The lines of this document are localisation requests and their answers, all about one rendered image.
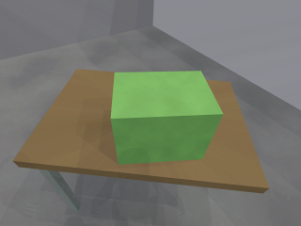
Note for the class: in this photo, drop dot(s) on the carton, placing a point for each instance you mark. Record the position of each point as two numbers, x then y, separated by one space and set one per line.
162 116

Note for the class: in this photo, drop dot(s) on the table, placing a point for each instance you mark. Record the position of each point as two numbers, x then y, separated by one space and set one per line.
76 136

